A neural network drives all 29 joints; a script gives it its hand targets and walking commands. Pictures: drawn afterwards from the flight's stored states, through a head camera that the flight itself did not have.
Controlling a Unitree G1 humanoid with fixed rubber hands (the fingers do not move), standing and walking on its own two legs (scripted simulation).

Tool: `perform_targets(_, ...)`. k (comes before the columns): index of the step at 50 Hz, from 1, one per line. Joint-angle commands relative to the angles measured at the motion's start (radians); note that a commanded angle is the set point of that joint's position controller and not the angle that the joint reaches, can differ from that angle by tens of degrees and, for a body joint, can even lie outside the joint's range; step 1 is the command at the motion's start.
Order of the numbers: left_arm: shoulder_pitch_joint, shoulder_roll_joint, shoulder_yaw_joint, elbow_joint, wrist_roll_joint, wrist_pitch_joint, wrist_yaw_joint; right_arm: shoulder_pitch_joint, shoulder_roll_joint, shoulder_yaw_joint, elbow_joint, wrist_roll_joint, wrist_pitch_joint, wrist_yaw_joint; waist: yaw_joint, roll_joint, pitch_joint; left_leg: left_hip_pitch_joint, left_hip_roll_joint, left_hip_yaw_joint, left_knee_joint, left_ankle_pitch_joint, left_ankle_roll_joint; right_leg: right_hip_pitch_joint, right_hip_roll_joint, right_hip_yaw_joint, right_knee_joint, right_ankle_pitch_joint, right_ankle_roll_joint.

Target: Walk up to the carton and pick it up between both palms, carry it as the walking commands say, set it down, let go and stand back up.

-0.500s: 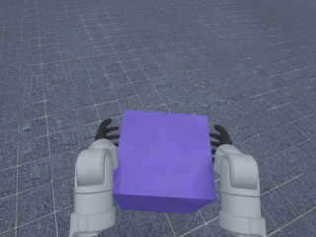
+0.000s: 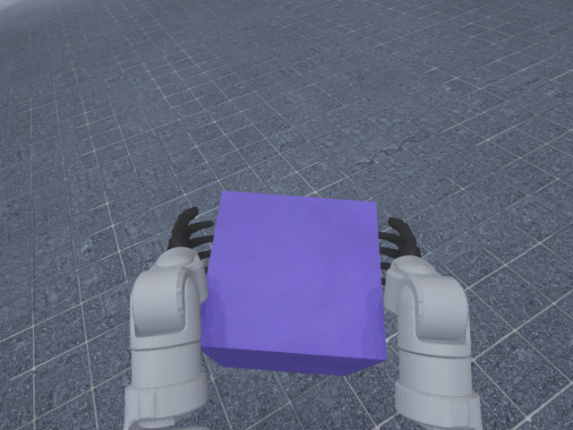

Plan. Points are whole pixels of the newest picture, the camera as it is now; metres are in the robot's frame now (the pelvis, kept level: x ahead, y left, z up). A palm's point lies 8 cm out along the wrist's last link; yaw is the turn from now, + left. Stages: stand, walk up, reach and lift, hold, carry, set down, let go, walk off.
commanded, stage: carry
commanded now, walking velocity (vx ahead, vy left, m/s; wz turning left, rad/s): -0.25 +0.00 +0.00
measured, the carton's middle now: (290, 294) +0.32 -0.01 +0.00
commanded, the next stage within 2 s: none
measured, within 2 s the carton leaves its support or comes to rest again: neither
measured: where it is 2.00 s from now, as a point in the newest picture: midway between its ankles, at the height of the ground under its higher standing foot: outside the picture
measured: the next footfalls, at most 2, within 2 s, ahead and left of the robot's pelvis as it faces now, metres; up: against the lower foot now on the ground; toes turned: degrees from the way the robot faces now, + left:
left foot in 0.28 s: -0.16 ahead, +0.14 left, +0.00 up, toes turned +9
right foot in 0.88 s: -0.36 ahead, -0.05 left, +0.00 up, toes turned -9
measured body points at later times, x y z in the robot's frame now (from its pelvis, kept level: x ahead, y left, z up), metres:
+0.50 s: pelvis -0.20 +0.07 +0.00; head -0.19 +0.10 +0.45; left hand +0.10 +0.25 +0.08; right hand +0.11 -0.05 +0.08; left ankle -0.20 +0.13 -0.74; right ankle -0.18 -0.10 -0.63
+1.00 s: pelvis -0.39 +0.02 -0.01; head -0.38 +0.00 +0.44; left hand -0.09 +0.16 +0.07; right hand -0.12 -0.13 +0.04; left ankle -0.31 +0.16 -0.67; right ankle -0.40 -0.05 -0.74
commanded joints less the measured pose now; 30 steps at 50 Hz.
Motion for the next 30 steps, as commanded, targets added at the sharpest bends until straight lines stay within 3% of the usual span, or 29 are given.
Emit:
perform_targets(1,-0.172,-0.93,-0.524,0.192,-0.389,0.064,-0.4,-0.458,0.991,0.689,0.04,0.442,0.004,0.385,0.049,-0.34,-0.237,-0.117,-0.018,0.052,-0.079,-0.064,-0.002,0.381,-0.186,0.217,-0.13,0.384,0.026)
perform_targets(2,-0.223,-0.923,-0.548,0.132,-0.401,0.054,-0.398,-0.444,1.016,0.698,0.055,0.456,0.002,0.391,0.05,-0.278,-0.223,-0.092,-0.017,0.077,-0.1,-0.059,0.005,0.333,-0.194,0.237,-0.169,0.296,0.015)
perform_targets(3,-0.313,-0.941,-0.587,0.041,-0.431,0.037,-0.398,-0.487,1.04,0.705,0.009,0.478,-0.011,0.395,0.042,-0.25,-0.249,-0.033,-0.013,0.083,-0.128,-0.063,0.013,0.299,-0.185,0.221,-0.184,0.222,0.017)
perform_targets(4,-0.363,-0.96,-0.606,0.006,-0.447,0.031,-0.398,-0.548,1.053,0.701,-0.025,0.497,-0.021,0.396,0.043,-0.237,-0.241,-0.022,-0.019,0.078,-0.132,-0.06,0.017,0.264,-0.189,0.243,-0.213,0.095,0.021)
perform_targets(6,-0.419,-0.987,-0.641,-0.045,-0.478,0.029,-0.396,-0.573,1.071,0.702,-0.073,0.507,-0.037,0.392,0.044,-0.185,-0.255,0.026,-0.002,0.089,-0.135,-0.053,0.035,0.217,-0.202,0.26,-0.271,-0.021,0.015)
perform_targets(8,-0.371,-0.984,-0.643,-0.046,-0.454,0.033,-0.381,-0.528,1.061,0.69,-0.081,0.509,-0.037,0.395,0.042,-0.163,-0.319,0.096,-0.001,0.116,-0.236,-0.09,0.06,0.219,-0.209,0.263,-0.27,-0.014,-0.01)
perform_targets(9,-0.364,-0.97,-0.661,-0.054,-0.453,0.033,-0.37,-0.45,1.05,0.675,-0.03,0.499,-0.034,0.402,0.041,-0.145,-0.352,0.161,0.007,0.115,-0.286,-0.074,0.072,0.189,-0.233,0.275,-0.286,-0.064,-0.008)
perform_targets(10,-0.332,-0.981,-0.669,-0.019,-0.444,0.04,-0.366,-0.426,1.032,0.66,-0.025,0.487,-0.035,0.403,0.04,-0.139,-0.372,0.198,0.003,0.126,-0.387,-0.097,0.081,0.205,-0.232,0.267,-0.299,-0.102,0.016)
perform_targets(11,-0.322,-0.957,-0.674,-0.009,-0.431,0.044,-0.363,-0.386,1.031,0.653,0.022,0.476,-0.029,0.41,0.033,-0.155,-0.384,0.244,0.012,0.131,-0.473,-0.027,0.086,0.212,-0.221,0.225,-0.264,-0.093,0.034)
perform_targets(12,-0.287,-0.98,-0.685,0.027,-0.432,0.047,-0.366,-0.404,1.019,0.647,-0.004,0.465,-0.033,0.411,0.031,-0.111,-0.378,0.285,-0.007,0.172,-0.617,0.042,0.09,0.215,-0.185,0.195,-0.253,-0.072,0.08)
perform_targets(13,-0.285,-0.962,-0.687,0.044,-0.425,0.045,-0.363,-0.382,1.01,0.645,0.02,0.458,-0.031,0.42,0.027,-0.079,-0.364,0.341,0.054,0.084,-0.693,0.05,0.116,0.124,-0.144,0.163,-0.174,-0.167,0.098)
perform_targets(14,-0.303,-0.977,-0.689,0.053,-0.431,0.043,-0.362,-0.435,1.014,0.637,0.003,0.463,-0.032,0.427,0.022,0.076,-0.295,0.308,0.164,-0.052,-0.798,-0.025,0.145,0.033,-0.074,0.115,-0.048,-0.166,0.124)
perform_targets(15,-0.3,-0.972,-0.691,0.05,-0.426,0.043,-0.362,-0.452,1.006,0.646,-0.013,0.467,-0.029,0.44,0.004,0.248,-0.217,0.257,0.418,-0.329,-0.887,-0.093,0.229,-0.159,0.028,0.02,0.235,-0.302,0.16)
perform_targets(16,-0.319,-1.003,-0.687,0.047,-0.438,0.033,-0.366,-0.46,1.01,0.651,-0.049,0.472,-0.034,0.448,0.009,0.143,-0.084,0.128,0.474,-0.265,-0.888,0.069,0.206,-0.257,0.048,0.1,0.431,-0.382,0.143)
perform_targets(17,-0.438,-1.017,-0.722,-0.045,-0.482,0.032,-0.363,-0.492,1.038,0.637,-0.046,0.494,-0.041,0.458,-0.002,0.234,-0.061,0.032,0.456,-0.195,-0.898,0.139,0.192,-0.217,0.081,0.158,0.571,-0.348,0.14)
perform_targets(18,-0.464,-1.038,-0.733,-0.026,-0.501,0.028,-0.361,-0.515,1.034,0.628,-0.039,0.495,-0.039,0.464,0.009,0.126,-0.045,0.004,0.369,-0.111,-0.897,0.054,0.138,-0.205,0.077,0.196,0.659,-0.276,0.128)
perform_targets(19,-0.532,-1.048,-0.756,-0.082,-0.523,0.013,-0.354,-0.548,1.034,0.624,-0.071,0.509,-0.047,0.462,0.015,0.106,-0.059,0.054,0.278,-0.078,-0.865,0.099,0.08,-0.242,0.107,0.202,0.695,-0.191,0.119)
perform_targets(20,-0.507,-1.089,-0.757,-0.049,-0.528,0.017,-0.345,-0.61,1.01,0.606,-0.11,0.514,-0.039,0.462,0.018,0.087,-0.096,0.147,0.265,-0.012,-0.825,0.243,0.068,-0.286,0.106,0.158,0.737,-0.173,0.115)
perform_targets(21,-0.487,-1.069,-0.749,-0.058,-0.525,0.02,-0.337,-0.591,1.003,0.614,-0.108,0.526,-0.04,0.464,0.022,0.086,-0.132,0.249,0.246,0.015,-0.774,0.408,0.039,-0.323,0.101,0.167,0.735,-0.157,0.114)
perform_targets(22,-0.404,-1.056,-0.729,-0.023,-0.5,0.026,-0.326,-0.536,0.968,0.592,-0.083,0.508,-0.03,0.465,0.026,0.082,-0.18,0.381,0.243,0.066,-0.707,0.655,0.055,-0.366,0.097,0.146,0.729,-0.168,0.121)
perform_targets(23,-0.374,-1.033,-0.701,0.007,-0.484,0.037,-0.319,-0.488,0.963,0.591,-0.044,0.494,-0.025,0.461,0.026,0.082,-0.225,0.461,0.245,0.053,-0.659,0.815,0.063,-0.358,0.094,0.137,0.706,-0.185,0.128)
perform_targets(24,-0.36,-1.022,-0.687,0.023,-0.463,0.041,-0.315,-0.455,0.957,0.574,-0.006,0.478,-0.019,0.465,0.03,0.108,-0.236,0.502,0.235,0.052,-0.635,0.96,0.06,-0.331,0.1,0.118,0.677,-0.2,0.137)
perform_targets(25,-0.312,-1.023,-0.681,0.075,-0.455,0.058,-0.311,-0.42,0.946,0.566,-0.002,0.462,-0.017,0.456,0.023,0.149,-0.273,0.575,0.239,0.005,-0.608,1.127,0.076,-0.328,0.115,0.106,0.614,-0.238,0.141)
perform_targets(26,-0.231,-0.994,-0.67,0.129,-0.433,0.063,-0.315,-0.332,0.925,0.558,0.053,0.427,-0.015,0.452,0.025,0.165,-0.311,0.581,0.243,0.006,-0.604,1.137,0.114,-0.305,0.086,0.103,0.59,-0.251,0.144)
perform_targets(27,-0.209,-0.985,-0.67,0.134,-0.424,0.062,-0.319,-0.288,0.935,0.559,0.075,0.415,-0.011,0.452,0.018,0.141,-0.291,0.563,0.249,-0.016,-0.609,1.145,0.107,-0.284,0.104,0.091,0.554,-0.28,0.149)
perform_targets(28,-0.231,-0.99,-0.671,0.134,-0.428,0.061,-0.32,-0.329,0.937,0.562,0.049,0.421,-0.013,0.452,0.016,0.139,-0.304,0.566,0.257,-0.018,-0.628,1.057,0.114,-0.27,0.106,0.092,0.533,-0.288,0.142)
perform_targets(29,-0.283,-1.006,-0.681,0.104,-0.436,0.057,-0.32,-0.36,0.954,0.565,0.043,0.432,-0.011,0.455,0.016,0.188,-0.295,0.591,0.25,-0.025,-0.641,0.945,0.118,-0.293,0.099,0.099,0.502,-0.297,0.147)
perform_targets(30,-0.287,-1.013,-0.695,0.1,-0.439,0.059,-0.321,-0.355,0.948,0.561,0.032,0.427,-0.013,0.458,0.013,0.17,-0.283,0.562,0.25,-0.022,-0.643,0.955,0.123,-0.281,0.097,0.094,0.498,-0.299,0.148)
